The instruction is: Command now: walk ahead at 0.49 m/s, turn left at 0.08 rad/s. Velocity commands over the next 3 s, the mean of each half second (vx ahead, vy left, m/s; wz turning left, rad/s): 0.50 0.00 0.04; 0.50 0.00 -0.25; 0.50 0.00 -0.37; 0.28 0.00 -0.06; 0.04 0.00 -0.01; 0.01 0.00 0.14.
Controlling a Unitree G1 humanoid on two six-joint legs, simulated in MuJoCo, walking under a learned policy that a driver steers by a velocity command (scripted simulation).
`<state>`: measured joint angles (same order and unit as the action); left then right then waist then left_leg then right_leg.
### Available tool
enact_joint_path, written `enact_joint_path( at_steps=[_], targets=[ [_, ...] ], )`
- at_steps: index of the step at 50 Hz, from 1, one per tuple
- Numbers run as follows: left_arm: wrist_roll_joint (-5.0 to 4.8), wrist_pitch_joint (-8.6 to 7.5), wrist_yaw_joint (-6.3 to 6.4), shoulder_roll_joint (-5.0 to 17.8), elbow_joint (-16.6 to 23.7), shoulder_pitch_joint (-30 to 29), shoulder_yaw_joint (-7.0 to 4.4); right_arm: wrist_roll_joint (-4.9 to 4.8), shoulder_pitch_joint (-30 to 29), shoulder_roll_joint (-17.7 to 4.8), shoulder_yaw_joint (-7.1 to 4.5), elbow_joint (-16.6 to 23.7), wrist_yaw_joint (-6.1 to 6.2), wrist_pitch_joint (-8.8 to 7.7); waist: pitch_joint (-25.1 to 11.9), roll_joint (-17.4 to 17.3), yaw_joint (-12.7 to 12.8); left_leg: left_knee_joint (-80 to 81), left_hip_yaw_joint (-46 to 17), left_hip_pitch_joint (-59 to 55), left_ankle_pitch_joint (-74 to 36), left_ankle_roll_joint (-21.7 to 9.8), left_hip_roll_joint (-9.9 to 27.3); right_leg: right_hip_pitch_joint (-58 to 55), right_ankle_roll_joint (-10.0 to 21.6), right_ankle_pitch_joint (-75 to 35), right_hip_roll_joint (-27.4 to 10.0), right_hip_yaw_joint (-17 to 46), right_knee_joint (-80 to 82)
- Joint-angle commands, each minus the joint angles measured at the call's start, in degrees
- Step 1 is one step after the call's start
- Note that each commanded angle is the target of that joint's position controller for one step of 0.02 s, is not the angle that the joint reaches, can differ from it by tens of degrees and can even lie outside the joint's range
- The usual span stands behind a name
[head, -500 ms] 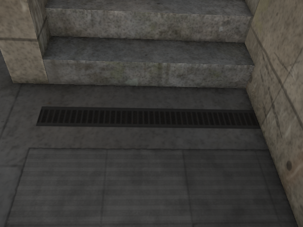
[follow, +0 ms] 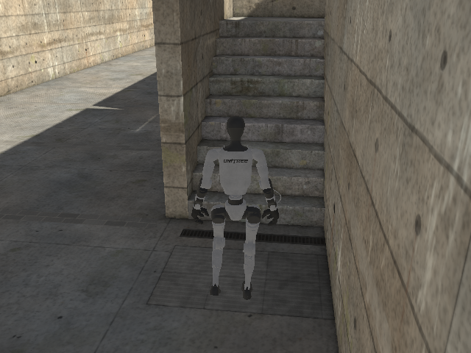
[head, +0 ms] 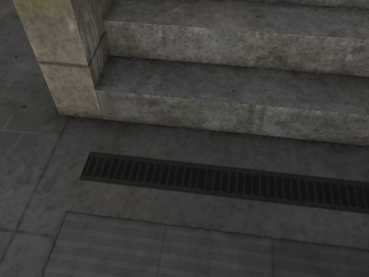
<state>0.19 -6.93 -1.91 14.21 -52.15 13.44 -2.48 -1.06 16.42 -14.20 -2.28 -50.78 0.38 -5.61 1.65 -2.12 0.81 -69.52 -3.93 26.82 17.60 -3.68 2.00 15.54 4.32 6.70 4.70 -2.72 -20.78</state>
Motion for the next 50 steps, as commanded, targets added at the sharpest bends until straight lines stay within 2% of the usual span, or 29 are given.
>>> enact_joint_path(
  at_steps=[1, 5, 8, 12, 15, 16, 17, 18, 19, 20, 21, 22, 23, 25, 27, 30, 34, 35, 37, 38, 41, 43, 44, 45, 46, 47, 48, 49, 50],
  targets=[
    [-0.15, -0.88, -0.06, 4.5, 1.7, 0.4, -0.43, 0.27, 3.8, -2.3, -0.8, 2.9, 0.33, 0.13, -1.8, 5.0, -2.3, 3.6, -1.0, 7.5, -3.0, 0.9, 5.7, -4.7, 10.8, -6.0, -16.0, 16.2, 13.6],
    [-0.55, -0.19, 1.03, 7.6, 0.5, 3.9, -1.07, 1.13, -6.0, -2.3, -0.39, 6.7, 0.44, 0.18, 0.3, 4.0, -0.1, 18.1, 1.1, 12.1, -13.9, 2.9, 6.4, -4.9, 10.1, -9.8, -15.2, 11.5, 15.0],
    [-1.19, 0.35, 1.39, 8.5, -0.4, 6.9, -1.06, 0.74, -12.6, -1.7, 0.08, 8.4, -0.05, -0.25, 1.0, 4.5, 2.2, 30.2, 3.2, 8.5, -22.1, 3.1, 4.0, -5.5, 7.8, -10.0, -13.3, 7.9, 14.3],
    [-1.63, 1.24, 1.45, 8.9, -2.3, 11.1, -1.07, -0.14, -19.1, -2.6, 0.18, 11.0, -1.19, -0.55, 2.4, 5.3, 4.2, 36.9, 3.4, 8.6, -21.6, 2.4, 2.6, -12.1, 7.3, -7.8, -16.3, 9.2, 11.9],
    [-1.52, 2.29, 1.79, 9.9, -2.7, 10.7, -1.5, -0.13, -18.7, -4.5, -0.41, 12.1, -2.13, -1.11, 1.6, 6.2, 2.2, 40.2, 3.5, 6.3, -15.4, 0.1, 1.5, -17.7, 5.9, -12.7, -19.0, 10.2, 7.4],
    [-1.44, 2.6, 1.86, 10.4, -2.3, 9.4, -1.63, -0.01, -15.4, -5.7, -1.02, 11.4, -2.19, -1.27, -0.3, 6.7, 0.0, 41.3, 4.6, 1.0, -13.8, -0.9, 0.1, -17.9, 5.1, -20.1, -18.5, 9.3, 3.5],
    [-1.14, 2.92, 1.87, 9.8, -2.0, 8.4, -1.35, 0.1, -7.8, -7.9, -2.27, 9.1, -1.97, -1.32, -4.9, 6.2, -3.9, 42.3, 6.0, -9.2, -13.7, -2.4, -1.6, -16.5, 3.8, -28.1, -15.8, 7.2, -5.3],
    [-0.27, 2.91, 1.92, 7.9, -0.6, 7.8, -0.46, 0.52, 3.7, -11.6, -3.66, 6.4, -1.48, -1.31, -13.0, 3.5, -8.4, 40.4, 0.2, -26.1, -15.3, -5.6, 4.0, -7.6, 1.8, -23.2, -12.8, 4.5, -20.3],
    [-0.15, 1.77, 1.48, 1.1, 0.3, 14.2, 1.61, 1.58, 10.6, -17.7, -5.15, 5.1, -1.36, -0.79, -21.6, -10.6, -7.2, 43.2, -24.7, -49.2, -8.2, -14.4, 18.4, 16.4, -2.5, 1.3, -3.2, 0.8, -43.5],
    [-1.07, 0.33, 1.11, 3.1, -0.8, 14.6, 1.33, 1.11, 11.8, -13.2, -3.95, 4.6, -1.6, -0.57, -25.0, -12.6, -7.5, 51.3, -39.1, -51.0, -2.6, -16.4, 21.5, 24.8, -2.0, 25.2, -2.2, 8.8, -52.4],
    [-2.57, -0.39, 0.88, 8.7, 0.7, 9.3, -0.19, 0.73, 6.8, -9.9, -2.8, 5.3, -1.61, -0.64, -15.3, -8.5, -6.5, 52.2, -31.2, -43.3, -1.5, -13.1, 19.4, 29.5, -0.9, 22.1, -5.8, 9.4, -55.5],
    [-2.62, -0.5, 1.07, 9.0, 1.7, 5.2, -0.33, 0.64, 1.5, -8.1, -2.15, 6.5, -1.61, -0.55, -9.8, -4.3, -4.8, 53.4, -22.8, -34.3, -5.6, -11.2, 17.0, 28.6, -0.7, 16.3, -8.9, 7.7, -53.5],
    [-1.78, -0.17, 1.4, 8.1, 2.0, 3.1, -0.49, 0.89, -2.2, -6.5, -1.65, 6.9, -1.92, -0.56, -5.9, -1.0, -3.1, 55.6, -17.2, -26.5, -10.0, -10.2, 14.4, 26.3, -1.1, 12.4, -10.8, 6.8, -49.8],
    [-0.99, 1.45, 1.72, 5.8, 1.6, 4.9, -0.66, 1.38, -4.5, -5.1, -1.24, 6.6, -2.4, -1.02, -3.9, -2.5, 0.0, 59.4, -10.9, -18.2, -14.1, -9.2, 11.0, 19.9, -1.8, 8.0, -12.8, 6.8, -45.1],
    [-0.78, 2.49, 1.91, 4.4, 1.6, 5.3, -0.61, 1.29, -3.1, -6.1, -1.56, 5.3, -2.4, -1.55, -3.0, -2.1, 0.9, 61.1, -7.1, -16.1, -19.3, -10.1, 10.1, 19.6, -2.6, 5.2, -12.9, 6.2, -42.7],
    [-0.28, 2.66, 2.15, 4.6, 3.8, -0.8, -0.94, 1.25, 0.3, -7.5, -1.94, 3.3, -1.44, -1.32, -0.9, -0.9, -0.2, 62.4, -4.3, -17.9, -23.1, -10.1, 9.9, 24.9, -3.8, -2.4, -13.2, 6.1, -34.2],
    [-0.92, 2.36, 1.22, 3.5, 5.5, -7.4, -0.55, 1.47, 1.9, -8.5, -1.98, 1.9, -0.41, -1.02, 0.4, -1.3, -2.4, 63.9, 1.8, -20.0, -21.2, -7.5, 8.8, 23.8, -3.2, -13.5, -11.7, 4.9, -21.5],
    [2.85, 3.68, -0.32, 1.5, 6.4, -9.1, 0.51, 1.99, 5.9, -6.3, -1.32, -0.2, -1.01, -1.09, 2.2, -0.1, -2.4, 64.6, 5.3, -17.6, -20.8, -6.2, 7.3, 19.5, -3.2, -13.2, -9.4, 0.1, -20.0],
    [2.07, 4.51, -1.4, 1.7, 7.7, -12.2, 0.55, 2.45, 7.8, -6.4, -1.43, -1.1, -1.0, -1.2, 3.8, -1.9, -3.7, 65.2, 6.7, -19.2, -19.0, -5.5, 8.2, 18.2, -2.2, -13.1, -9.1, -0.2, -17.8],
    [2.4, 4.6, -1.44, 2.3, 8.7, -13.9, 0.49, 2.5, 8.3, -7.5, -1.75, -1.7, -0.41, -1.24, 4.7, -1.4, -3.9, 65.2, 5.8, -22.8, -18.5, -5.7, 10.1, 20.9, -1.9, -11.3, -9.2, 0.6, -16.9],
    [2.5, 3.86, -1.4, 3.7, 10.3, -14.9, 0.12, 2.95, 7.9, -8.4, -2.14, -2.7, 0.85, -0.62, 4.5, -1.1, -3.3, 60.2, 7.2, -34.0, -26.8, -4.7, 12.9, 23.8, 0.3, -3.1, -8.3, 0.2, -12.3],
    [2.22, 3.6, -1.25, 4.4, 10.1, -12.1, -0.24, 3.09, 7.3, -9.2, -2.32, -3.2, 1.05, -0.21, 1.7, -3.1, -2.0, 52.2, 9.6, -36.1, -42.3, -3.6, 12.5, 17.5, 2.4, 3.0, -5.2, -2.7, -10.0],
    [2.6, 3.32, -1.38, 5.7, 8.8, -7.8, -0.92, 3.54, 7.0, -9.1, -2.27, -3.1, 0.65, 0.27, -1.4, -3.3, -0.4, 43.8, 11.1, -35.6, -51.6, -3.1, 11.9, 11.5, 3.8, 5.9, -2.4, -4.0, -9.3],
    [3.08, 2.82, -1.1, 7.0, 6.1, 1.4, -1.81, 3.46, 7.0, -9.1, -2.12, -2.9, 0.6, 0.75, -7.1, -2.1, 3.2, 31.2, 13.2, -31.9, -52.8, -2.0, 10.3, -0.2, 5.6, 4.8, -0.6, -3.8, -6.7],
    [3.71, 2.66, -0.22, 11.5, 4.3, 11.9, -3.37, 1.91, 8.1, -7.0, -1.22, -0.8, 0.46, 0.57, -15.3, 3.5, 6.6, 13.1, 14.7, -16.5, -38.0, -0.1, 7.7, -19.5, 10.9, 7.7, -11.1, 10.6, -6.0],
    [2.82, 3.08, 0.25, 16.9, 4.0, 13.1, -5.06, 1.52, 10.2, -3.6, -0.55, 1.8, -0.77, -0.07, -20.1, 17.2, 3.9, -5.3, 11.9, 7.4, 10.7, 2.5, -4.8, -35.2, 19.1, 5.7, -25.4, 41.5, -0.3],
    [0.84, 3.66, 0.37, 14.7, 3.4, 12.6, -4.73, 2.47, 3.9, -8.0, -1.55, 1.8, -0.82, -0.43, -18.2, 9.6, 5.2, -8.7, 1.4, 14.4, 10.3, 1.3, -2.8, -35.5, 17.5, 4.5, -23.1, 42.0, 2.5],
    [0.38, 3.83, 0.62, 12.8, 3.7, 8.7, -4.36, 1.95, 0.3, -7.4, -1.2, 3.1, -1.1, -1.12, -10.4, 6.8, 4.0, -6.5, 1.3, 15.8, 4.0, 1.0, 0.5, -28.0, 15.7, -0.8, -21.8, 32.8, 3.0],
    [0.4, 3.97, 0.7, 9.7, 4.3, 6.0, -3.62, 2.13, -0.9, -6.8, -0.94, 3.2, -1.05, -1.46, -6.4, 2.1, 2.3, -1.3, 1.5, 12.9, 0.1, 1.0, 2.5, -20.6, 13.7, -6.1, -19.4, 28.0, 4.5]
  ],
)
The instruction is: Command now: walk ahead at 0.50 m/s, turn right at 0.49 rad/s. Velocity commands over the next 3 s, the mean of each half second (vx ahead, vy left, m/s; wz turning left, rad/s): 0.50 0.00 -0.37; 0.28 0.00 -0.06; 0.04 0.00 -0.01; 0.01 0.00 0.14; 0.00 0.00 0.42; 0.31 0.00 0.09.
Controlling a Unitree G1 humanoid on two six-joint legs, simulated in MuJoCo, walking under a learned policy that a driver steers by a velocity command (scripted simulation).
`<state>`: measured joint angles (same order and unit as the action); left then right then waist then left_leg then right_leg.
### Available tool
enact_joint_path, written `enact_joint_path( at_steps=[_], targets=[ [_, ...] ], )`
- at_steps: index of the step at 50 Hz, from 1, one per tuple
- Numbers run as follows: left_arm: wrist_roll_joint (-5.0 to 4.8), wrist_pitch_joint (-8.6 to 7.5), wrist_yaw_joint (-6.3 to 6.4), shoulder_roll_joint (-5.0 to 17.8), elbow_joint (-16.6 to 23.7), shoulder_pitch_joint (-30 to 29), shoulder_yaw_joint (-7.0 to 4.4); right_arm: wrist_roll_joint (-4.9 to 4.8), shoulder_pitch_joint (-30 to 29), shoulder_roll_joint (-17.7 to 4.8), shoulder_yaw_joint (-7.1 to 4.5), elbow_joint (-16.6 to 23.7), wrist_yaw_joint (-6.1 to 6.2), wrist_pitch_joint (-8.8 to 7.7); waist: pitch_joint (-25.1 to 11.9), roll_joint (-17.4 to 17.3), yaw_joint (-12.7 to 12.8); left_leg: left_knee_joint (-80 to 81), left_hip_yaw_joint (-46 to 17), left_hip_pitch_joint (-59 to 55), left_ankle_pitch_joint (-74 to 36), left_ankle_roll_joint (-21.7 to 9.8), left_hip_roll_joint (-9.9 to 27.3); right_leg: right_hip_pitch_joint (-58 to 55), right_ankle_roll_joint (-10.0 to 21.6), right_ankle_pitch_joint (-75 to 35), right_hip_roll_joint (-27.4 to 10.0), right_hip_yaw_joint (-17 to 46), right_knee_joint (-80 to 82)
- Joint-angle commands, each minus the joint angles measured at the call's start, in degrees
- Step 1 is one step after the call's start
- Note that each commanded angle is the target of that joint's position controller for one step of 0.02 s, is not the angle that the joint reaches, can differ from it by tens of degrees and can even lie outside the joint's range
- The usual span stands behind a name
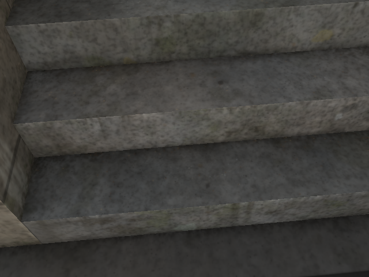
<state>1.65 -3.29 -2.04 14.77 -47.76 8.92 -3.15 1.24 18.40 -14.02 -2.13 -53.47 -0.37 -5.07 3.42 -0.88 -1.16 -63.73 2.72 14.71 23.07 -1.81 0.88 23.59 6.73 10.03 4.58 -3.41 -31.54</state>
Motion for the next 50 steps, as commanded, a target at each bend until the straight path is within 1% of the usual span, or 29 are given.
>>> enact_joint_path(
  at_steps=[1, 2, 3, 6, 10, 15, 17, 19, 20, 21, 22, 23, 24, 25, 26, 29, 31, 34, 36, 37, 39, 40, 41, 42, 43, 44, 45, 47, 50],
  targets=[
    [-1.32, 0.28, 1.04, 7.7, -0.1, 8.9, -2.52, 0.63, -3.4, -6.7, -1.13, 5.9, -0.13, -1.46, -5.3, 0.0, 2.6, -4.0, -5.0, 22.1, -6.2, -0.1, 4.4, -23.2, 10.0, -15.0, -17.3, 25.5, 16.5],
    [-1.64, 0.16, 1.17, 6.4, -0.2, 7.8, -2.06, 1.5, -2.3, -6.2, -0.95, 5.9, -0.09, -0.4, -5.2, 0.7, 0.9, -1.6, -5.1, 18.7, -6.4, 0.8, 5.0, -19.7, 9.2, -18.6, -15.6, 22.6, 17.5],
    [-1.7, -0.24, 1.14, 6.6, -0.2, 7.8, -2.01, 1.86, -1.8, -5.8, -0.89, 5.9, -0.15, 0.52, -5.5, 1.4, 0.3, -0.1, -4.7, 16.7, -6.0, 1.6, 4.7, -17.9, 9.3, -21.9, -14.8, 21.2, 17.9],
    [-1.96, -1.1, 1.22, 8.8, -1.2, 9.7, -2.49, 1.95, -4.0, -4.7, -0.59, 7.1, -0.41, 1.93, -4.1, 2.8, 0.0, 5.5, -3.1, 17.6, -9.0, 3.4, 4.4, -15.0, 9.0, -22.6, -12.5, 18.5, 19.6],
    [-1.71, -0.8, 1.36, 9.1, -2.2, 12.7, -2.65, 1.39, -13.5, -4.6, -0.24, 10.1, -0.82, 1.98, -1.7, 4.3, 2.9, 18.1, -1.9, 20.2, -18.2, 4.7, 3.4, -15.7, 6.1, -19.6, -10.0, 17.4, 20.3],
    [-1.02, -1.44, 1.99, 8.2, -3.9, 15.7, -2.06, 0.68, -20.2, -3.5, 1.0, 11.9, -0.63, 0.9, -2.1, 5.0, 5.7, 30.4, -0.3, 14.0, -24.3, 2.9, 0.7, -19.4, 3.5, -28.5, -10.3, 16.1, 17.5],
    [-0.33, -1.62, 2.53, 7.7, -4.4, 14.7, -1.84, 0.2, -15.1, -3.7, 1.0, 10.4, 0.12, 0.33, -4.3, 7.0, 3.3, 29.8, -1.2, 8.0, -20.7, 1.1, 0.0, -20.9, 3.4, -34.1, -12.5, 17.0, 13.6],
    [-0.93, -2.14, 2.59, 8.8, -4.3, 12.3, -2.04, 1.01, -6.2, -6.3, -0.06, 7.4, 0.88, -0.42, -6.3, 4.5, -1.1, 35.4, -0.4, -0.9, -16.7, -0.8, -2.7, -21.8, 2.3, -45.6, -11.0, 16.6, 3.7],
    [-1.23, -2.46, 2.36, 8.6, -4.0, 11.1, -1.81, 1.53, -0.3, -7.3, -0.62, 5.6, 1.4, -1.01, -8.5, 2.6, -3.9, 39.8, -0.8, -8.9, -19.4, -1.9, -1.8, -19.1, 1.3, -43.7, -8.4, 15.3, -5.2],
    [-1.57, -2.87, 2.23, 5.7, -2.3, 10.6, -0.72, 2.42, 7.1, -11.4, -1.67, 4.9, 2.22, -1.39, -13.2, -2.3, -6.5, 40.9, -12.6, -20.3, -21.0, -4.5, 9.6, -9.9, -0.2, -26.4, -5.0, 13.6, -18.9],
    [-3.14, -2.61, 2.41, -0.2, -2.6, 20.8, 0.58, 2.54, 7.3, -17.1, -3.28, 4.4, 1.7, -0.88, -16.4, -17.6, -0.7, 44.0, -34.7, -28.8, -32.5, -14.7, 24.6, 4.4, -2.1, 18.7, 3.9, 8.0, -34.9],
    [-0.6, -1.49, 2.91, 5.4, -4.5, 18.4, -0.05, 1.32, 3.7, -11.9, -2.86, 4.7, 0.82, -0.2, -12.9, -5.1, -0.1, 47.0, -37.7, -22.3, -16.1, -15.2, 22.9, 9.0, -1.1, 18.5, -0.3, 9.9, -39.0],
    [0.29, -1.2, 2.37, 6.2, -4.1, 13.3, -0.35, 0.68, -1.8, -7.1, -1.63, 6.2, 0.25, -0.26, -6.7, -1.0, 0.5, 49.8, -31.0, -14.9, -7.9, -13.7, 19.2, 9.2, -1.2, 13.2, -2.5, 10.7, -38.0],
    [0.34, -1.15, 1.94, 5.7, -3.3, 10.0, -0.17, 0.54, -4.5, -4.6, -0.91, 6.3, 0.06, -0.32, -3.5, -0.7, 1.0, 52.5, -25.2, -10.0, -8.8, -11.8, 16.2, 8.5, -1.6, 10.0, -4.2, 10.1, -35.6],
    [0.71, -0.81, 1.63, 5.2, -2.7, 8.4, -0.06, 0.45, -3.3, -3.8, -0.55, 5.4, 0.27, -0.61, -1.8, -2.4, 1.2, 53.6, -20.6, -7.7, -16.0, -10.5, 14.4, 7.6, -2.3, 8.6, -5.1, 9.3, -34.4],
    [0.96, 0.26, 1.18, 1.9, -3.5, 9.9, 0.95, -0.07, -0.2, -4.4, -0.65, 2.7, 0.2, -1.92, -4.7, -3.5, 3.1, 51.4, -10.5, -6.1, -41.2, -9.7, 11.2, 3.1, -4.5, 6.5, -5.0, 5.0, -32.6],
    [0.83, 0.33, 1.35, 0.2, -3.6, 8.0, 1.65, 0.05, -0.9, -3.1, 0.16, 2.1, 0.19, -2.64, -4.9, -2.4, 3.8, 48.9, -5.0, -4.0, -57.7, -8.9, 9.6, -0.4, -6.3, 5.2, -5.4, 3.5, -22.7],
    [-0.23, 0.73, 2.46, -1.0, -4.1, 4.7, 2.62, 0.37, -0.8, -4.6, 0.52, 1.6, 0.47, -2.59, -7.1, -7.2, 2.4, 45.1, -1.7, -4.9, -70.6, -6.6, 7.7, -7.4, -7.6, 3.9, -3.1, 0.5, -8.5],
    [-0.96, 0.97, 3.53, -1.0, -5.7, 6.6, 2.84, -0.07, 1.6, -4.4, 0.63, 0.3, 0.72, -1.82, -9.0, -9.8, 2.0, 43.0, -2.5, -7.0, -66.1, -6.8, 8.2, -10.1, -7.0, 1.2, -2.8, -0.3, -4.2],
    [-1.0, 0.83, 4.02, -1.7, -7.6, 10.5, 3.1, -0.62, 2.0, -3.0, 1.05, -0.2, 1.05, -1.48, -9.9, -8.8, 3.0, 41.1, -2.4, -5.0, -62.5, -6.8, 8.5, -15.3, -6.3, -3.6, -2.8, -0.7, -0.5],
    [-0.43, -0.03, 4.19, -0.7, -8.7, 11.8, 3.12, -1.77, 2.1, -2.3, 1.35, -0.6, 1.35, -0.45, -6.5, -3.0, 4.2, 36.4, -3.4, 0.1, -43.4, -4.6, 6.2, -21.7, -5.5, -13.6, -4.5, 0.6, 9.5],
    [0.52, -0.77, 4.12, 1.7, -8.3, 11.4, 2.97, -1.7, 3.2, -1.4, 1.56, -0.1, 1.33, -0.07, -5.6, 2.1, 3.1, 32.2, -3.4, 4.2, -25.0, -2.8, 4.4, -25.3, -4.6, -31.3, -11.5, 7.7, 10.5],
    [0.35, -0.47, 3.96, 1.5, -8.4, 10.3, 3.5, -1.96, 12.7, 3.0, 2.63, -2.5, 1.68, 1.23, -8.7, 9.9, -1.3, 32.8, -3.5, 1.8, -1.2, -1.6, 2.7, -24.3, 1.2, -45.1, -20.2, 13.1, 8.2],
    [-0.52, 0.36, 3.79, 0.1, -6.8, 4.1, 3.77, -1.25, 15.9, 3.3, 3.28, -4.6, 2.47, 2.72, -7.1, 8.6, -3.2, 39.0, -3.5, -4.8, 1.2, -1.0, 3.9, -16.0, 2.3, -31.1, -19.5, 12.9, 9.5],
    [-0.97, 0.85, 3.52, -1.5, -5.3, 0.3, 4.03, -0.06, 11.3, 0.9, 2.86, -4.3, 2.6, 3.56, -0.4, 5.4, -2.4, 43.7, -4.9, -3.7, -3.2, -0.3, 3.5, -11.3, -0.7, -16.0, -14.4, 11.0, 11.2],
    [-0.87, 1.1, 3.61, -1.8, -5.8, 1.6, 4.1, 0.46, 7.2, -1.3, 2.21, -4.0, 2.53, 3.97, 1.8, 3.6, -0.3, 44.3, -5.3, -2.5, -6.7, 0.0, 3.3, -11.0, -2.6, -8.2, -11.7, 9.7, 12.3],
    [-0.87, 1.03, 3.96, -1.5, -6.7, 4.3, 4.16, 0.41, 6.0, -2.1, 1.92, -4.1, 2.42, 4.19, 1.7, 3.4, 0.4, 44.4, -5.4, -4.0, -10.0, 0.0, 3.9, -11.6, -3.3, -9.1, -11.0, 9.2, 12.7],
    [-1.23, 0.82, 4.19, -0.3, -8.5, 7.5, 3.63, -0.27, 7.2, -0.2, 2.25, -5.0, 2.35, 4.04, 0.0, 3.1, 0.3, 44.9, -5.3, -5.6, -12.6, 0.2, 4.5, -14.7, -3.9, -12.4, -10.6, 8.6, 11.9],
    [-1.34, 0.72, 4.31, -1.6, -9.0, 8.4, 3.37, -0.59, 6.9, 0.6, 2.14, -6.3, 2.97, 3.82, -0.8, 1.7, 0.6, 45.6, -5.3, -6.7, -13.4, 0.3, 4.7, -17.1, -3.8, -15.9, -10.9, 8.8, 11.6]
  ],
)
Over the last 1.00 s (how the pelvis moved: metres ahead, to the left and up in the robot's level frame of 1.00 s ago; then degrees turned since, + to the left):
0.56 0.01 -0.01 -11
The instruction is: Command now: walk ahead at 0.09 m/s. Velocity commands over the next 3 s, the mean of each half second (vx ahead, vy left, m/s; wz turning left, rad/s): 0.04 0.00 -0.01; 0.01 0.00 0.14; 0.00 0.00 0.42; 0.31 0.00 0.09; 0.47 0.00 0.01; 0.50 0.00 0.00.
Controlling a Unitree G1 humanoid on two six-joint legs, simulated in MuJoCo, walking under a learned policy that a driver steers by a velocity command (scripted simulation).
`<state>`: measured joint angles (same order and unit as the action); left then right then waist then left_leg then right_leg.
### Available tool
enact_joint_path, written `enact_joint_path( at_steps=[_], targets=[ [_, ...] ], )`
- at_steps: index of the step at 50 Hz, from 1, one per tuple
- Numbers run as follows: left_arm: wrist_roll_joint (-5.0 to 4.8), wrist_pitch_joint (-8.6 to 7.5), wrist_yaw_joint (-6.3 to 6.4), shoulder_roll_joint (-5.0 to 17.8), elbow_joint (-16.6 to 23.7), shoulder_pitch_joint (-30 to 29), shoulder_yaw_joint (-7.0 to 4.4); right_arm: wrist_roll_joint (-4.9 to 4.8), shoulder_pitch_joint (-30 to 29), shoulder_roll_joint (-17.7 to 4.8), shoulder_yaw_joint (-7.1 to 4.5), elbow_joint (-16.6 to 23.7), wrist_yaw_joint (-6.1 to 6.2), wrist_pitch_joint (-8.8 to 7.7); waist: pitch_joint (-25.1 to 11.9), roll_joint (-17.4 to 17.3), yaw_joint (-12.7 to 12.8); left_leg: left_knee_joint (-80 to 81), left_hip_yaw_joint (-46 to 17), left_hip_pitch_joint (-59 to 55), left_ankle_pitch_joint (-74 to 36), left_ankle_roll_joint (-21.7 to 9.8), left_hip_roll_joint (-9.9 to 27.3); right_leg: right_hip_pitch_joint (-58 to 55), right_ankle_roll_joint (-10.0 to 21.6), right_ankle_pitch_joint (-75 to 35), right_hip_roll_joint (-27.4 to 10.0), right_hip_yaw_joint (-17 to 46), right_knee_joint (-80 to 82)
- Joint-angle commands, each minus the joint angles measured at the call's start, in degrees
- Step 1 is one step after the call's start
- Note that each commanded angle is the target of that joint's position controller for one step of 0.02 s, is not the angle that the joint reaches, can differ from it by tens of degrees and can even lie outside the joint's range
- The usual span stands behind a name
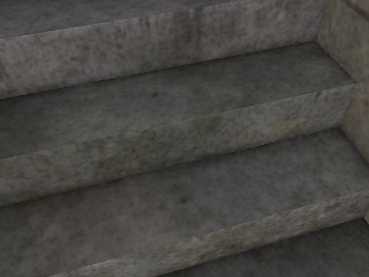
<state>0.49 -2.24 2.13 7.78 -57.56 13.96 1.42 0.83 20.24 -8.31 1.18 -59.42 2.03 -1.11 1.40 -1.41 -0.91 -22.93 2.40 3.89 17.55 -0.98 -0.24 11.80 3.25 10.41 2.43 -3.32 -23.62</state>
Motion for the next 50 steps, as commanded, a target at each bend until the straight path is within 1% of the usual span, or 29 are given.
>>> enact_joint_path(
  at_steps=[1, 7, 8, 9, 10, 11, 12, 13, 16, 17, 23, 30, 31, 36, 37, 38, 39, 40, 42, 43, 44, 45, 46, 47, 48, 49, 50],
  targets=[
    [-0.19, -0.24, 0.18, 5.1, 0.6, 3.6, -1.22, -0.15, 5.0, -4.7, -1.2, -0.7, 0.68, -0.1, 1.4, 2.3, 0.4, 5.0, -4.9, 3.9, -8.2, -0.5, 5.9, -5.3, -0.3, -16.5, -8.7, 8.6, 3.8],
    [-0.11, 0.18, 0.53, 5.1, -0.8, 5.4, -1.41, -0.29, 5.1, -3.8, -1.24, -2.3, 1.06, 0.51, 1.8, 1.5, 0.5, 5.1, -4.7, 2.5, -9.5, -0.2, 6.2, -5.5, -0.3, -17.2, -8.5, 8.2, 4.4],
    [-1.59, 1.04, -0.56, 10.6, 0.9, 0.0, -3.44, -0.67, 3.6, -7.8, -2.4, -1.9, 0.15, 1.27, 3.2, 3.7, -0.6, 4.1, -3.4, 5.6, -9.2, 1.0, 3.8, -4.1, 0.2, -19.2, -5.0, 6.6, 2.2],
    [-1.32, 1.49, -0.66, 9.2, 1.3, 0.3, -3.34, -0.4, 4.0, -7.9, -2.52, -2.1, -0.09, 1.44, 1.1, 2.2, -0.2, 4.0, -3.1, 5.8, -9.7, 1.3, 3.7, -5.2, 0.7, -20.5, -5.2, 6.4, 1.9],
    [-1.04, 1.85, -0.57, 7.9, 1.2, 1.3, -3.25, -0.47, 4.4, -6.6, -2.35, -2.5, -0.22, 1.51, 0.1, 1.1, 0.0, 4.0, -3.0, 6.1, -9.8, 1.4, 3.6, -6.2, 1.0, -20.7, -5.4, 6.4, 1.7],
    [-0.92, 2.17, -0.48, 7.0, 0.9, 2.2, -3.24, -0.65, 4.8, -5.6, -2.23, -2.8, -0.26, 1.6, -0.4, 0.5, 0.2, 3.9, -3.0, 6.4, -10.0, 1.5, 3.6, -6.6, 1.1, -20.9, -5.5, 6.5, 1.6],
    [-0.88, 2.47, -0.31, 6.7, 0.9, 2.5, -3.28, -0.78, 4.5, -5.3, -2.22, -3.0, -0.21, 1.64, -0.3, 0.5, 0.4, 3.9, -3.0, 6.8, -9.7, 1.6, 3.7, -6.6, 1.2, -20.5, -5.6, 6.5, 1.6],
    [-0.63, 2.7, -0.13, 6.6, 0.8, 2.8, -3.31, -0.66, 4.2, -5.4, -2.27, -3.0, -0.13, 1.61, -0.5, 0.6, 0.6, 3.9, -3.1, 7.0, -9.3, 1.5, 3.8, -6.7, 1.2, -20.1, -5.6, 6.6, 1.5],
    [-0.4, 3.35, 0.31, 7.0, 0.9, 2.7, -3.51, -0.55, 3.3, -6.0, -2.49, -2.9, 0.06, 1.49, 0.1, 0.8, 0.6, 4.3, -3.3, 7.9, -7.0, 1.6, 3.9, -6.1, 1.1, -16.8, -5.7, 6.9, 2.3],
    [-0.46, 3.47, 0.4, 7.0, 1.0, 2.6, -3.56, -0.52, 3.3, -5.9, -2.48, -3.0, 0.09, 1.4, 0.4, 0.9, 0.6, 4.5, -3.4, 8.1, -6.2, 1.5, 4.1, -5.9, 1.1, -15.6, -5.7, 7.0, 2.6],
    [-0.33, 3.57, 0.46, 7.2, 1.2, 1.8, -3.76, -0.5, 2.8, -6.5, -2.66, -3.4, 0.31, 1.2, 2.3, 1.0, 0.4, 5.2, -3.7, 9.4, -2.6, 1.6, 4.4, -4.4, 1.0, -9.8, -5.7, 7.5, 4.6],
    [-0.29, 3.58, 0.6, 7.1, 1.4, 1.4, -3.92, -0.53, 2.7, -6.4, -2.85, -4.1, 0.47, 0.88, 2.6, 1.4, 0.5, 5.4, -3.9, 10.2, -0.5, 1.6, 4.6, -3.8, 0.7, -4.1, -5.8, 8.4, 6.6],
    [-0.29, 3.52, 0.66, 6.9, 1.4, 1.5, -3.9, -0.62, 2.7, -6.6, -2.95, -4.1, 0.43, 0.81, 2.6, 1.3, 0.5, 5.2, -3.9, 10.2, -0.4, 1.7, 4.6, -3.8, 0.7, -3.6, -5.9, 8.6, 7.0],
    [-0.29, 3.38, 0.78, 6.8, 1.7, 1.6, -3.96, -0.71, 3.3, -6.3, -3.14, -4.6, 0.49, 0.7, 2.0, 1.5, 0.3, 4.8, -4.0, 10.0, -0.2, 1.9, 4.8, -3.8, 0.5, -2.6, -6.0, 9.2, 8.0],
    [-0.27, 3.35, 0.92, 7.4, 2.0, 1.4, -4.15, -0.85, 2.9, -6.6, -3.25, -4.2, 0.48, 0.68, 2.0, 1.5, 0.4, 4.3, -4.3, 11.0, -0.5, 1.8, 4.8, -4.4, 0.4, -2.7, -6.1, 8.8, 7.7],
    [-0.31, 3.38, 1.26, 8.8, 2.8, 1.0, -4.62, -1.07, 1.4, -7.6, -3.54, -3.0, 0.55, 0.64, 2.0, 1.7, 0.7, 2.8, -4.3, 12.6, -0.9, 1.6, 4.5, -5.1, 0.4, -3.2, -6.3, 8.7, 7.1],
    [-0.43, 3.4, 1.88, 9.9, 3.5, 0.7, -5.01, -1.34, 0.3, -8.5, -3.83, -1.7, 0.95, 0.68, 1.1, 1.4, 0.8, 1.4, -4.5, 13.4, -0.9, 1.4, 4.4, -5.5, 0.8, -3.3, -6.8, 8.9, 6.8],
    [-0.41, 3.44, 2.47, 10.8, 4.6, 0.0, -5.36, -1.5, -1.0, -8.8, -4.03, -0.2, 1.28, 0.71, 0.3, 2.0, 0.8, -0.8, -4.6, 14.7, -0.9, 1.3, 4.1, -5.9, 1.2, -3.1, -7.5, 9.2, 6.5],
    [-0.32, 3.62, 3.55, 11.5, 6.8, -0.8, -5.88, -1.57, -2.5, -8.8, -4.35, 2.7, 1.94, 0.98, -1.9, 3.8, 0.7, -6.9, -4.5, 17.1, 0.3, 1.5, 3.5, -6.1, 3.6, -1.4, -10.3, 10.9, 6.5],
    [-0.21, 3.7, 3.92, 11.8, 7.7, -0.9, -6.09, -1.52, -2.1, -8.4, -4.47, 3.7, 2.2, 1.24, -3.1, 5.1, 0.5, -12.2, -4.0, 18.0, 3.4, 2.0, 3.0, -5.7, 6.0, -0.4, -12.8, 12.6, 6.9],
    [0.16, 3.66, 4.2, 11.9, 9.0, -1.6, -6.19, -1.5, -1.3, -8.1, -4.62, 4.4, 2.38, 1.58, -4.8, 6.7, 0.5, -20.6, -3.4, 18.4, 9.4, 2.6, 2.8, -4.4, 9.4, -0.5, -16.9, 15.3, 7.7],
    [0.87, 3.55, 4.51, 11.9, 10.5, -1.3, -6.09, -1.8, -1.3, -8.9, -5.09, 4.8, 2.52, 1.96, -6.4, 8.1, 1.9, -35.5, -2.9, 19.5, 18.7, 4.0, 2.3, -2.5, 14.3, -3.1, -22.2, 18.9, 9.7],
    [1.74, 2.88, 4.67, 12.3, 10.9, -0.1, -5.91, -1.9, -2.1, -10.7, -6.05, 5.7, 2.4, 2.17, -6.8, 5.3, 2.7, -50.4, -4.3, 23.6, 23.7, 5.8, 2.8, -2.4, 18.2, -6.2, -26.4, 21.4, 10.8],
    [1.54, 2.08, 4.65, 13.3, 11.5, -1.6, -5.94, -2.08, -3.0, -10.4, -6.46, 6.7, 2.43, 2.42, -5.0, 2.6, 1.4, -57.2, -7.4, 27.6, 22.2, 6.1, 4.9, -1.3, 18.1, -3.2, -26.9, 19.7, 10.4],
    [0.85, 1.5, 4.64, 13.7, 12.1, -4.7, -5.85, -2.09, -2.4, -9.9, -6.56, 7.1, 2.46, 2.73, -3.7, 2.2, -0.1, -59.0, -8.9, 28.3, 19.4, 6.3, 6.1, 1.3, 15.9, 0.7, -25.0, 17.0, 10.4],
    [0.46, 1.28, 4.57, 13.1, 12.7, -6.9, -5.54, -1.89, -2.4, -9.8, -6.65, 7.4, 2.47, 2.89, -2.5, 2.0, -0.4, -57.8, -7.9, 28.5, 16.7, 6.7, 6.0, 2.9, 14.2, 2.4, -22.4, 14.1, 10.5],
    [0.42, 1.47, 4.46, 12.7, 12.9, -8.2, -5.28, -1.42, -3.0, -9.5, -6.58, 8.1, 2.38, 2.91, -2.0, 1.7, -0.4, -55.0, -5.7, 28.1, 14.4, 7.3, 5.3, 3.6, 13.1, 1.9, -19.9, 10.6, 10.2]
  ],
)
Over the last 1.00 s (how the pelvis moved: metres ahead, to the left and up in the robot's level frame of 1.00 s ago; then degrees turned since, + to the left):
0.38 -0.02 0.02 -11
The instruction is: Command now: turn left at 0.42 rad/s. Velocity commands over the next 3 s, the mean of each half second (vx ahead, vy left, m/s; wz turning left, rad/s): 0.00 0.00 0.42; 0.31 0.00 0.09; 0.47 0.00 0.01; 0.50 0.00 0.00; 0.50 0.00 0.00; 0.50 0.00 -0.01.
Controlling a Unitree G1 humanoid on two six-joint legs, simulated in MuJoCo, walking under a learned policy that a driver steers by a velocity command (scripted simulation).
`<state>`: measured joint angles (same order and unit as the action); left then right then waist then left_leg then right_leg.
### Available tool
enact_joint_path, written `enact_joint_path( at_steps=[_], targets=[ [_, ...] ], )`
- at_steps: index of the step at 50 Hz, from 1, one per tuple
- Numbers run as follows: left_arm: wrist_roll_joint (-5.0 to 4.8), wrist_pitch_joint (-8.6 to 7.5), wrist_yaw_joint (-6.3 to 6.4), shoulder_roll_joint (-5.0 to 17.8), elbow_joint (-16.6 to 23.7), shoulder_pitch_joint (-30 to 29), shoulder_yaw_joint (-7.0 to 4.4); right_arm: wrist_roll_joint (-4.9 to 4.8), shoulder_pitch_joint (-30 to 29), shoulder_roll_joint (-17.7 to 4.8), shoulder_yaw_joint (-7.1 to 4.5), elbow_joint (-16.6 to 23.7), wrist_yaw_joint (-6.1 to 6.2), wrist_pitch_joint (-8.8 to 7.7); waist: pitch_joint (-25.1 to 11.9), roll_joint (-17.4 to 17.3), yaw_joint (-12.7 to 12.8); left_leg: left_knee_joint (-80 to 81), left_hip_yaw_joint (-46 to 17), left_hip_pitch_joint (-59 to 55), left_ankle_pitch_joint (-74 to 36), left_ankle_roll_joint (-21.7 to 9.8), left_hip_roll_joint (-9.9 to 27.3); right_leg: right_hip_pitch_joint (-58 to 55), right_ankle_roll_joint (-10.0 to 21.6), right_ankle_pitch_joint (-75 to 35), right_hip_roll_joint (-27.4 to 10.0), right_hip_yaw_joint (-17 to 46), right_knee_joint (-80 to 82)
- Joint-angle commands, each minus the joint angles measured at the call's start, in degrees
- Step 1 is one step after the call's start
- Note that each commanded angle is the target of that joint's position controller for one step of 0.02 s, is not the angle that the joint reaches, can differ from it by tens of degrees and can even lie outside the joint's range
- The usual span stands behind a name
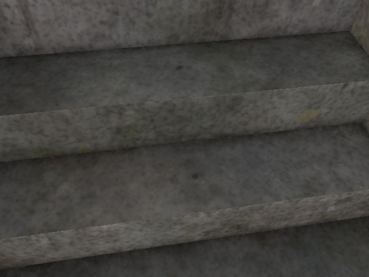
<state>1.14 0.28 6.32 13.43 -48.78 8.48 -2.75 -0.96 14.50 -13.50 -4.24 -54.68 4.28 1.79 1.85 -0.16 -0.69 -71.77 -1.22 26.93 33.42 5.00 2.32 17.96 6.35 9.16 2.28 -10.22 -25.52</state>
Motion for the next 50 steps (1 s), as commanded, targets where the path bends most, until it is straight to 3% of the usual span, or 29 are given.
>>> enact_joint_path(
  at_steps=[1, 4, 7, 9, 10, 11, 12, 13, 15, 16, 17, 20, 25, 26, 29, 31, 33, 34, 35, 36, 38, 40, 43, 45, 46, 47, 48, 49, 50],
  targets=[
    [-0.07, -0.64, 0.14, 6.9, 4.3, -3.3, -0.95, 0.53, 2.0, -3.3, -0.86, 4.0, -0.02, -0.03, -2.4, 0.7, -0.7, -1.1, -0.3, 3.9, -2.7, 1.8, 2.5, -2.1, 9.4, 1.1, -18.2, 14.2, 11.2],
    [0.18, 0.69, -0.13, 9.3, 4.9, -3.5, -1.48, 0.15, -0.2, -1.1, 0.5, 6.1, -1.26, -0.04, -5.2, 2.7, 0.2, 14.5, 3.2, -3.1, -2.3, 1.2, 2.4, -2.9, 9.5, -4.5, -17.9, 9.8, 9.5],
    [-0.51, 1.55, -0.58, 11.2, 6.1, -3.7, -2.02, -0.04, 1.3, -4.0, 0.08, 7.7, -2.76, 0.15, -8.3, 5.2, -0.5, 25.1, 5.6, -8.1, -7.3, -1.9, 1.8, -5.0, 8.4, -3.4, -21.0, 10.5, 9.0],
    [-1.93, 1.93, -1.32, 10.0, 6.2, -3.9, -1.91, 0.26, 2.9, -6.0, -0.83, 7.6, -3.38, 0.51, -7.4, 3.8, -1.8, 39.4, 7.9, -13.0, -14.6, -6.3, -1.1, -2.9, 3.3, 2.5, -19.3, 6.6, 3.8],
    [-2.16, 2.03, -2.1, 8.5, 4.9, -0.4, -1.81, 0.52, 2.3, -7.2, -1.29, 8.0, -3.49, 0.78, -5.6, -0.1, -1.1, 46.7, 4.9, -15.6, -18.8, -8.6, -1.9, 0.9, -1.0, 8.6, -16.7, 2.4, -3.8],
    [-0.77, 2.11, -2.93, 5.4, 5.5, 0.7, -1.34, 0.74, 2.4, -11.5, -2.29, 9.3, -2.57, 1.03, -3.7, -13.7, 0.3, 51.0, -13.6, -21.3, -30.5, -14.3, 8.9, 16.8, -7.6, 23.6, -9.8, -3.9, -23.9],
    [0.0, 1.27, -2.61, 4.6, 9.3, -7.1, -1.17, 4.51, 2.8, -17.8, -2.99, 12.5, -2.9, -0.7, -3.2, -16.4, -3.1, 56.5, -34.6, -12.2, -43.3, -27.3, 22.7, 22.4, -11.4, 31.7, -1.6, 5.0, -43.1],
    [-0.49, 1.37, -2.5, 5.6, 9.6, -10.5, -1.83, 5.94, -0.8, -15.5, -2.4, 13.4, -3.32, -2.45, -3.6, -8.4, -2.1, 55.8, -29.8, -10.7, -42.3, -27.8, 20.7, 22.9, -11.3, 28.7, -1.5, 12.6, -56.5],
    [-0.94, 1.45, -2.31, 6.9, 6.4, -4.3, -2.59, 3.0, -8.7, -11.3, -1.48, 14.9, -3.28, -3.31, -2.3, -3.9, 2.6, 49.8, -16.7, -12.4, -37.6, -18.3, 12.4, 26.2, -10.8, 17.7, -3.9, 13.4, -60.6],
    [0.45, 0.82, -2.16, 7.9, 6.5, -4.1, -2.76, 1.67, -8.7, -8.5, -0.62, 15.1, -3.15, -3.55, -2.6, -2.6, 2.5, 48.6, -14.8, -13.8, -40.0, -16.5, 11.0, 26.5, -11.1, 14.0, -4.0, 13.2, -57.8],
    [0.69, 0.05, -2.13, 7.3, 6.6, -4.7, -2.84, 1.68, -7.0, -6.2, 0.35, 14.4, -2.65, -3.53, -3.6, -3.4, 1.7, 47.7, -12.9, -14.7, -42.7, -16.5, 9.5, 24.8, -11.6, 10.8, -3.5, 12.0, -58.1],
    [-0.47, -0.71, -1.94, 5.0, 7.7, -5.3, -1.99, 2.67, -1.9, -5.2, 1.32, 13.8, -1.42, -3.46, -6.8, -5.6, 0.1, 47.2, -11.8, -21.3, -48.1, -17.8, 9.4, 23.6, -12.1, 7.5, -3.9, 12.1, -51.0],
    [-0.98, -0.91, -2.72, 4.0, 8.3, -6.9, -1.05, 2.51, -2.3, -6.9, 0.86, 15.1, -0.69, -2.74, -6.5, -8.0, -1.1, 51.6, -13.9, -20.2, -30.7, -17.5, 9.4, 12.7, -12.4, 10.0, -4.8, 12.0, -24.7],
    [2.65, 0.35, -4.25, 3.3, 6.0, -3.1, 0.01, 3.11, 1.9, -5.4, 1.34, 12.9, -1.3, -2.08, -3.8, -7.8, -2.2, 54.2, -14.1, -19.1, -32.5, -17.3, 8.2, 10.2, -10.5, 12.4, -2.3, 8.2, -21.8],
    [1.43, -0.03, -5.1, 2.3, 5.4, -1.6, 0.75, 3.74, -1.0, -3.9, 1.95, 12.9, -2.55, -2.2, -2.2, -9.5, -1.1, 57.0, -14.5, -15.5, -19.9, -15.7, 6.9, 0.8, -7.7, 14.6, -1.2, 7.0, -9.2],
    [0.97, -1.69, -4.99, 1.3, 3.8, 1.4, 1.35, 2.71, -3.8, -3.0, 2.46, 12.9, -2.6, -2.49, -1.9, -7.9, 1.9, 55.6, -14.6, -13.3, -19.0, -13.5, 6.1, -7.9, -5.9, 4.5, -1.4, 6.3, 5.0],
    [2.09, -4.01, -4.51, 4.3, 2.2, 5.1, 1.25, 1.91, -4.6, -1.3, 3.09, 13.1, -2.86, -4.01, -4.6, -3.1, 3.1, 50.4, -12.5, -8.6, -25.9, -10.3, 4.0, -19.3, -3.9, -3.3, -9.9, 16.2, 9.2],
    [1.25, -4.48, -4.87, 8.3, 1.0, 3.8, 0.22, 1.62, -3.6, 0.2, 3.29, 13.6, -3.29, -4.22, -3.9, 6.1, -0.2, 49.4, -6.3, -8.7, -20.1, -8.9, -2.0, -16.6, -1.2, -1.7, -11.6, 20.2, 7.8],
    [0.38, -4.66, -5.4, 6.6, 1.3, 2.1, 0.36, 2.38, -4.5, -0.9, 3.28, 12.7, -3.35, -4.26, -3.3, 7.1, 0.5, 47.2, -4.5, -10.4, -18.2, -8.3, -2.9, -14.2, 0.6, 4.9, -12.7, 22.6, 10.5],
    [-3.09, -4.93, -5.86, 8.8, 1.7, 1.6, -0.96, 1.21, -5.3, -4.0, 2.13, 13.7, -2.8, -5.64, -2.7, 11.3, 0.5, 41.8, -1.8, -8.6, -12.6, -7.8, -3.6, -14.0, 3.3, 14.2, -13.3, 25.1, 12.0],
    [-2.79, -5.51, -5.78, 7.8, 2.3, 2.5, -1.21, -0.01, -6.2, -4.3, 1.77, 13.3, -2.43, -6.37, 1.4, 10.1, 1.7, 37.2, 0.6, -2.2, -9.2, -7.7, -3.3, -14.3, 5.9, 21.8, -17.3, 30.7, 15.6],
    [-2.49, -5.79, -5.47, 8.0, 2.0, 4.7, -1.68, -0.1, -6.0, -2.5, 2.03, 13.0, -2.68, -6.89, 2.8, 8.2, 2.0, 37.1, 1.9, -0.3, -8.5, -8.3, -1.8, -15.3, 7.0, 15.2, -19.5, 31.2, 15.6],
    [-2.53, -4.98, -5.77, 7.3, 4.4, -0.3, -1.74, 0.92, -4.1, -1.0, 2.08, 11.7, -3.2, -7.16, -0.1, 6.6, -0.5, 46.2, 4.3, -13.7, -16.2, -9.0, -3.3, -9.7, 4.5, 0.4, -14.1, 22.5, 12.7],
    [-2.09, -5.02, -5.86, 6.0, 5.5, -2.5, -1.18, 1.44, -1.3, -2.0, 1.57, 11.2, -3.5, -7.05, -3.8, 5.5, -2.4, 46.7, 2.8, -18.5, -21.5, -9.2, -2.6, -9.8, 2.7, -11.1, -10.9, 17.6, 6.9],
    [-1.91, -5.3, -5.87, 4.2, 6.1, -3.0, -0.6, 1.36, 0.0, -3.6, 1.14, 11.0, -3.7, -7.1, -4.7, 1.4, -2.5, 47.5, -1.1, -19.8, -27.8, -10.2, -0.5, -9.3, 0.8, -15.4, -7.5, 13.7, 0.5],
    [-1.55, -5.81, -5.76, 2.2, 6.6, -1.8, 0.12, 1.26, 0.9, -6.9, 0.28, 11.0, -3.9, -6.89, -5.3, -8.1, -1.5, 49.7, -7.4, -23.5, -33.4, -12.8, 3.0, -4.4, -2.1, -12.8, -3.7, 9.2, -7.7],
    [-1.31, -6.32, -5.65, 2.6, 6.1, -1.1, 0.36, 1.33, 4.5, -7.8, -0.25, 10.8, -3.97, -6.43, -5.8, -13.8, -3.1, 53.4, -15.4, -31.1, -36.7, -17.0, 8.2, 5.5, -4.4, -2.5, -1.8, 7.3, -16.8],
    [-1.42, -6.11, -5.74, 4.5, 6.6, -2.3, 0.13, 2.13, 9.0, -7.9, -0.39, 10.4, -4.43, -6.64, -4.9, -15.4, -4.8, 57.2, -24.2, -35.7, -40.5, -22.5, 14.7, 16.0, -5.3, 19.0, -0.6, 8.0, -27.8],
    [-2.65, -5.33, -5.91, 6.2, 6.0, -1.3, -0.68, 2.89, 11.3, -8.6, -0.74, 9.2, -4.53, -7.12, -3.3, -9.8, -4.3, 57.5, -26.8, -36.9, -39.3, -25.6, 18.4, 23.4, -5.5, 27.7, -2.2, 10.2, -42.4]
  ],
)
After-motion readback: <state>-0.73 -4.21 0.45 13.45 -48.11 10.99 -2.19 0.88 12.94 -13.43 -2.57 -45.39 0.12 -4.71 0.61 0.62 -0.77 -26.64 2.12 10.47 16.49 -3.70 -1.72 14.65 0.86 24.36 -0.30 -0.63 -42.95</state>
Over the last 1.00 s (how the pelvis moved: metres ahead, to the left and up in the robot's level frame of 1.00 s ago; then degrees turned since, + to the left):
-0.03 -0.02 -0.01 6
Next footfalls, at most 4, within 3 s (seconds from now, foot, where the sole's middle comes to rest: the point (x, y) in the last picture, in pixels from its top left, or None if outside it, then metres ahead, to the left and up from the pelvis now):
0.20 left None -0.03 0.15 -0.77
0.66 right None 0.02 -0.04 -0.77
1.48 right None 0.39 -0.01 -0.58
2.00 left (105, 185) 0.61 0.24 -0.39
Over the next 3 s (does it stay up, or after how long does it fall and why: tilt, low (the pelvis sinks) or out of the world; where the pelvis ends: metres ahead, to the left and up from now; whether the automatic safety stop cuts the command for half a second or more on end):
stays up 0.97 0.26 0.62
